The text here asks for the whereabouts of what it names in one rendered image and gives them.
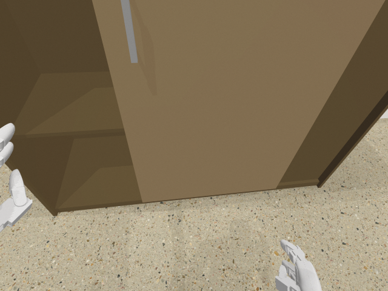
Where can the right robot hand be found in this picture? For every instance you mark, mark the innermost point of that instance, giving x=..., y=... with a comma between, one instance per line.
x=303, y=276

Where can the wardrobe door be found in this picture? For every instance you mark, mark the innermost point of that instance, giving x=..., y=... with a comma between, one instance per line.
x=359, y=89
x=225, y=91

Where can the handle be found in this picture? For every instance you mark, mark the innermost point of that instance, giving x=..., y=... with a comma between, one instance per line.
x=129, y=30

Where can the left robot hand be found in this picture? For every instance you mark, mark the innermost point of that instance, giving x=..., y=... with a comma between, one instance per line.
x=12, y=209

